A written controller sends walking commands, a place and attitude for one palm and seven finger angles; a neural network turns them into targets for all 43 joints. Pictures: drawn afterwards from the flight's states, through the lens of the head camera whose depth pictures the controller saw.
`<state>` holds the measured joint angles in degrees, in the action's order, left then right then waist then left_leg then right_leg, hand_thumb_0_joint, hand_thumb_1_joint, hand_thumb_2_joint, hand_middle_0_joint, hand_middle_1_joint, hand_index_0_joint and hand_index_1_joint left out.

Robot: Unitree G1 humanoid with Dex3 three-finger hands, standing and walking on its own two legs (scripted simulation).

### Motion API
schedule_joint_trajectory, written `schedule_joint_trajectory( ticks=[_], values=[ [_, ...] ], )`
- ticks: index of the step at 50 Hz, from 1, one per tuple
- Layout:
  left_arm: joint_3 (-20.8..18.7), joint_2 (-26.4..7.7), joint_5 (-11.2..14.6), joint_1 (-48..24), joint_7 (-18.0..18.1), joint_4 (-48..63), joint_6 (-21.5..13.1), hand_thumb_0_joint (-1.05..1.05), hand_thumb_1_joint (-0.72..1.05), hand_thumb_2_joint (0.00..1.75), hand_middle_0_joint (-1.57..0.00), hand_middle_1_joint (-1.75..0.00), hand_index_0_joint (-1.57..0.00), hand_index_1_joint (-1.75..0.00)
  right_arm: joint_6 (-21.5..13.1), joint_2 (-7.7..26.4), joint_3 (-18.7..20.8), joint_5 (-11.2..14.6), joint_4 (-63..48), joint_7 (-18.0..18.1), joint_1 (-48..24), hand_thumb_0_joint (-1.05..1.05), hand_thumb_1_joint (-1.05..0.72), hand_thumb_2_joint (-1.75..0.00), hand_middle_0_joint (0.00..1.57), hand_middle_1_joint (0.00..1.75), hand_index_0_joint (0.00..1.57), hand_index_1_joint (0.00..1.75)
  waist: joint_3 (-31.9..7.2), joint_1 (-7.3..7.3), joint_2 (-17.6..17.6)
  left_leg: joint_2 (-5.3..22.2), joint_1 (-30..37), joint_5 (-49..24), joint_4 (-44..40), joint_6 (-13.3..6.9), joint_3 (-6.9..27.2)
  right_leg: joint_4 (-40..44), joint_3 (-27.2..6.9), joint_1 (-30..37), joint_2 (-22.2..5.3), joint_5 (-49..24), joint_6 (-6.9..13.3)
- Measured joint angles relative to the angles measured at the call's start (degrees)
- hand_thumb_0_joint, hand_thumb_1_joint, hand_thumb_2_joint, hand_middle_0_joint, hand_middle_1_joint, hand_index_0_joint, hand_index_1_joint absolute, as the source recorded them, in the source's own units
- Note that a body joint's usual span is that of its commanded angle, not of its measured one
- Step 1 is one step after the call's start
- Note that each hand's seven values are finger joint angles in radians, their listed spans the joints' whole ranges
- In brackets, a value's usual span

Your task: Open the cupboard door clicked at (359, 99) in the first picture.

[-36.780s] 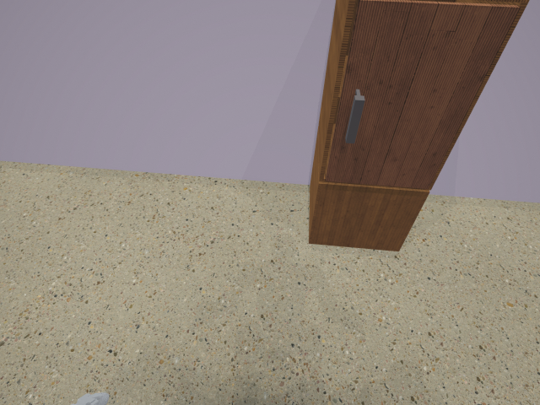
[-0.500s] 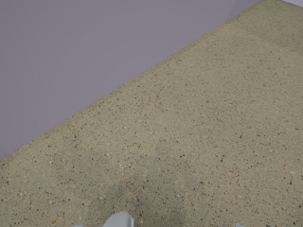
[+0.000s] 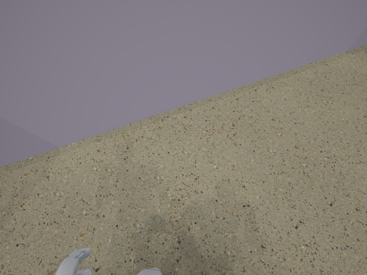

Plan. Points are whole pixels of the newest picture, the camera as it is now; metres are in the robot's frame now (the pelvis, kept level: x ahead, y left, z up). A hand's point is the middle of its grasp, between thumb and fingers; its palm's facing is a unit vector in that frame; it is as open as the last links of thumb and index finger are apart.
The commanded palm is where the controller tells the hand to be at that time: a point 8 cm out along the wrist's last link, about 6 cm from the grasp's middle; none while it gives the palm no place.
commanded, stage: turn to face it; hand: left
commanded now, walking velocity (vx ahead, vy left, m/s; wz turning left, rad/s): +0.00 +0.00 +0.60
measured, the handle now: out of the picture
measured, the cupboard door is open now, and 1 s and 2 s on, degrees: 48 48 48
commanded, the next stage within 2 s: take the last steps up to it in 2.00 s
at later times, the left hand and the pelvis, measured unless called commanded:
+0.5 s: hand out of the picture +0.02 +0.24 -0.16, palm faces +0.32 -0.92 -0.24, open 7.4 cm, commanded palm none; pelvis +0.00 +0.01 +0.01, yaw +18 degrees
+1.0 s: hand out of the picture -0.03 +0.16 -0.15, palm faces +0.59 -0.78 -0.22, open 7.4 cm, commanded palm none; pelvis +0.03 -0.03 +0.01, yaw +37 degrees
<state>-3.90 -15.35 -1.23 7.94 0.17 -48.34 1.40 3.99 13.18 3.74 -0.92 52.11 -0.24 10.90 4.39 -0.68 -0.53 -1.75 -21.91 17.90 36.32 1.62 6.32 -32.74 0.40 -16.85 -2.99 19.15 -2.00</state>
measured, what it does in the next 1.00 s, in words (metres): steps on the spot, turning left: left foot, then right foot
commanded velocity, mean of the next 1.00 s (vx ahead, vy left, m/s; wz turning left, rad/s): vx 0.00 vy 0.00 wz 0.60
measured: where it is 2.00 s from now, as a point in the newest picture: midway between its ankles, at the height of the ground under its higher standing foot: outside the picture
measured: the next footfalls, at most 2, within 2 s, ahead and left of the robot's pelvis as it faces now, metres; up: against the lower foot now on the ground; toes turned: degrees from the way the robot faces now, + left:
left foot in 0.30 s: +0.05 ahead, +0.13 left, +0.00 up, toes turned +17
right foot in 0.70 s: +0.10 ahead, -0.14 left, +0.00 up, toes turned +24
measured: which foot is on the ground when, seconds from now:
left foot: up 0.00-0.28, down 0.30-0.70, up 0.72-1.00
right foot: down 0.00-0.30, up 0.32-0.68, down 0.70-1.00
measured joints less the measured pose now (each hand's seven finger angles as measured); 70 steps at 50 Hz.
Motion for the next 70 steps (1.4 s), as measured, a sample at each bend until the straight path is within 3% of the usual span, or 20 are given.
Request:
schedule_joint_trajectory(
  ticks=[2, 4, 6, 12, 15, 19, 23, 29, 35, 37, 40, 43, 50, 52, 53, 55, 57, 60, 65, 70],
  values=[
    [0.56, 1.37, -0.22, -0.05, 0.44, -0.24, -0.34, 0.0, 0.9, 0.9, -0.2, -0.3, -0.2, -0.3, 0.58, 1.2, 0.77, 0.06, 0.41, -0.12, -0.57, 0.01, -0.9, -0.9, 0.2, 0.3, 0.2, 0.3, 0.94, -0.48, -1.4, -0.19, -3.69, 8.1, 11.53, -0.03, -0.8, -1.64, 1.54, 0.07, -0.3, -0.2, 0.89],
    [1.15, 2.71, -0.25, 0.62, 0.61, -0.39, -0.21, 0.0, 0.9, 0.9, -0.2, -0.3, -0.2, -0.3, 0.88, 2.05, 1.29, -0.03, 0.68, -0.3, -0.76, 0.01, -0.9, -0.9, 0.2, 0.3, 0.2, 0.3, 1.4, -1.07, -1.9, 0.08, -6.46, 9.65, 21.73, 0.46, -3.12, -0.64, 3.23, 1.66, -1.27, -0.45, 0.78],
    [1.58, 3.47, -0.19, 1.48, 0.69, -0.6, -0.15, 0.0, 0.9, 0.9, -0.2, -0.3, -0.2, -0.3, 1.08, 2.21, 1.32, 0.04, 0.93, -0.57, -1.03, 0.01, -0.9, -0.9, 0.2, 0.3, 0.2, 0.3, 1.63, -1.4, -1.22, 1.01, -7.28, 9.21, 26.15, 1.32, -5.67, 1.05, 4.58, 3.34, -2.32, -0.96, 0.58],
    [1.99, 3.94, -0.48, 3.35, 0.33, -1.26, -0.49, 0.0, 0.9, 0.9, -0.2, -0.3, -0.2, -0.3, 0.76, 1.17, 0.37, 0.42, 0.57, -1.26, -2.6, 0.01, -0.91, -0.9, 0.2, 0.3, 0.19, 0.3, 2.56, -0.44, 2.51, 2.58, -1.48, 7.86, 11.27, 1.83, -10.47, 1.5, 8.48, 5.51, -5.23, -0.21, -0.31],
    [1.7, 3.4, -0.11, 4.71, -0.11, -1.61, -0.21, 0.0, 0.9, 0.9, -0.2, -0.3, -0.2, -0.3, -0.25, 1.36, -0.1, 0.33, -0.68, -1.48, -3.23, 0.01, -0.91, -0.9, 0.2, 0.3, 0.19, 0.3, 2.26, 0.0, 3.04, 2.42, 3.42, -0.73, -1.02, 0.48, -10.99, -3.9, 10.48, 3.91, -6.37, 2.96, -1.45],
    [0.66, 1.15, 0.12, 3.49, 0.18, -3.11, 2.36, 0.01, 0.9, 0.9, -0.2, -0.3, -0.2, -0.3, -1.92, 0.28, -0.58, -0.2, -1.75, -0.78, -4.07, 0.01, -0.91, -0.9, 0.2, 0.3, 0.2, 0.3, 2.74, 0.54, 4.58, 1.12, 1.06, -0.47, 2.19, -3.94, -9.59, -24.31, 4.39, -4.81, -4.49, 12.74, -2.48],
    [-0.15, 0.13, -0.03, 1.59, 0.0, -3.49, 2.85, 0.01, 0.9, 0.9, -0.2, -0.3, -0.2, -0.3, -2.1, -0.25, -1.14, -0.37, -1.85, 0.34, -3.09, 0.0, -0.9, -0.9, 0.2, 0.3, 0.2, 0.3, 2.36, 0.57, 3.33, 0.72, 1.91, -3.04, -2.1, -3.65, -6.91, -31.76, 1.39, -10.15, -2.22, 7.77, -2.52],
    [-0.48, -0.29, 0.05, 0.09, -0.14, -1.94, 2.22, 0.01, 0.9, 0.9, -0.19, -0.3, -0.2, -0.3, -1.58, -0.63, -1.24, -0.47, -0.66, 0.32, -1.18, 0.0, -0.9, -0.9, 0.2, 0.3, 0.2, 0.3, 1.16, 0.3, 1.12, 0.19, 2.93, -6.4, -6.97, -2.97, -3.09, -23.43, -0.6, -9.37, -0.77, 5.35, -2.31],
    [0.09, 0.18, 0.35, -0.31, -0.01, -0.17, 0.94, 0.0, 0.9, 0.9, -0.19, -0.3, -0.2, -0.3, -0.24, -0.43, -0.26, -0.27, 0.02, -0.02, 0.45, 0.01, -0.9, -0.9, 0.21, 0.3, 0.2, 0.3, -0.1, -0.68, -0.63, -1.02, 0.39, -5.96, -4.44, -0.67, 1.34, -1.92, -0.46, 0.07, 1.36, 1.95, -0.88],
    [0.32, 1.07, -0.09, 0.07, 0.39, -0.12, 0.11, 0.0, 0.9, 0.9, -0.19, -0.3, -0.2, -0.3, 0.31, 0.22, 0.43, 0.09, 0.59, -0.09, 0.14, 0.01, -0.9, -0.9, 0.2, 0.3, 0.2, 0.3, 0.15, -0.42, -1.27, -1.4, -2.4, 2.54, 3.24, -0.25, 0.94, -0.65, 0.61, 0.74, 1.14, -0.87, 1.89],
    [1.3, 2.97, -0.09, 1.27, 0.65, -0.47, 0.2, 0.0, 0.9, 0.9, -0.2, -0.3, -0.2, -0.3, 0.92, 1.52, 1.26, -0.18, 1.18, -0.53, 0.04, 0.01, -0.9, -0.9, 0.2, 0.3, 0.2, 0.3, 0.48, -1.11, -2.04, -1.08, -7.09, 7.49, 20.55, 0.36, -2.36, 0.45, 3.41, 3.0, -0.19, -0.17, 1.95],
    [1.78, 4.04, 0.01, 2.59, 0.77, -0.95, -0.02, 0.0, 0.9, 0.9, -0.2, -0.3, -0.2, -0.3, 1.15, 1.75, 1.36, -0.06, 1.5, -0.88, -0.44, 0.01, -0.9, -0.9, 0.2, 0.3, 0.2, 0.3, 0.94, -1.39, -0.75, 0.67, -7.77, 7.13, 26.43, 1.62, -5.81, 2.94, 5.45, 5.4, -1.68, -0.7, 1.79],
    [2.01, 4.34, -0.35, 5.0, 0.28, -2.0, -0.73, 0.0, 0.9, 0.9, -0.2, -0.3, -0.2, -0.3, 0.7, 1.26, 0.3, 0.35, 0.9, -1.14, -3.45, 0.01, -0.91, -0.9, 0.2, 0.3, 0.19, 0.3, 2.64, 0.26, 2.95, 2.28, -0.4, 6.8, 8.23, 1.58, -10.36, 1.3, 10.1, 6.93, -4.9, 1.35, 0.81],
    [1.7, 3.65, -0.19, 5.9, 0.05, -2.52, -0.55, 0.0, 0.9, 0.9, -0.2, -0.3, -0.2, -0.3, 0.17, 1.23, 0.01, 0.32, 0.16, -1.18, -4.38, 0.01, -0.91, -0.9, 0.2, 0.3, 0.19, 0.3, 2.66, 0.64, 3.57, 1.82, 2.53, 2.78, 1.61, 0.83, -11.22, -1.83, 11.39, 6.21, -5.8, 3.32, 0.09],
    [1.5, 3.28, 0.0, 6.53, -0.08, -2.7, -0.32, 0.0, 0.9, 0.9, -0.2, -0.3, -0.2, -0.3, -0.3, 1.46, -0.11, 0.23, -0.48, -1.25, -4.63, 0.01, -0.91, -0.9, 0.2, 0.3, 0.19, 0.3, 2.3, 0.69, 3.43, 1.78, 4.0, -1.9, -1.8, -0.67, -11.13, -4.78, 11.93, 5.02, -6.12, 4.63, -0.33],
    [0.97, 1.82, 0.29, 5.96, -0.06, -3.61, 1.08, 0.0, 0.9, 0.9, -0.2, -0.3, -0.2, -0.3, -1.44, 0.92, -0.12, 0.02, -1.3, -0.95, -5.42, 0.01, -0.91, -0.9, 0.2, 0.3, 0.19, 0.3, 2.57, 0.73, 4.47, 0.8, 2.34, -2.29, 0.56, -3.9, -10.36, -15.87, 8.71, 0.41, -5.9, 10.63, -1.66],
    [0.44, 0.53, 0.17, 4.97, 0.28, -4.2, 2.48, 0.01, 0.9, 0.9, -0.2, -0.3, -0.2, -0.3, -2.01, 0.34, -0.64, -0.12, -1.86, -0.57, -5.46, 0.01, -0.91, -0.9, 0.2, 0.3, 0.19, 0.3, 2.64, 1.08, 4.89, 0.55, 2.03, -0.87, 1.11, -4.3, -9.42, -25.59, 5.06, -4.21, -4.13, 12.98, -1.99],
    [-0.2, -0.38, 0.0, 3.18, 0.18, -4.22, 2.97, 0.01, 0.9, 0.9, -0.2, -0.3, -0.2, -0.3, -2.06, -0.04, -1.05, -0.28, -2.08, 0.26, -4.54, 0.0, -0.9, -0.9, 0.2, 0.3, 0.2, 0.3, 2.12, 1.07, 3.96, 0.4, 2.57, -2.33, -1.56, -3.55, -7.12, -30.82, 2.31, -8.53, -2.55, 9.46, -2.29],
    [-0.41, -0.53, -0.03, 1.13, -0.22, -2.33, 2.31, 0.01, 0.91, 0.9, -0.19, -0.3, -0.2, -0.3, -1.48, -0.16, -1.24, -0.46, -1.02, 0.38, -3.06, 0.0, -0.9, -0.9, 0.2, 0.3, 0.2, 0.3, 1.28, 0.96, 1.54, 0.21, 3.54, -5.19, -5.6, -3.22, -3.64, -24.4, -0.25, -9.25, -1.47, 6.31, -2.24],
    [-0.09, -0.18, 0.17, -0.07, -0.12, -0.87, 1.53, 0.01, 0.91, 0.9, -0.19, -0.3, -0.2, -0.3, -0.65, -0.4, -0.75, -0.52, -0.31, 0.01, -1.57, 0.01, -0.9, -0.9, 0.2, 0.3, 0.2, 0.3, 0.5, -0.11, -0.44, -0.07, 2.47, -5.53, -5.13, -1.73, 0.04, -10.72, -0.47, -3.95, 0.57, 4.51, -1.63]
  ],
)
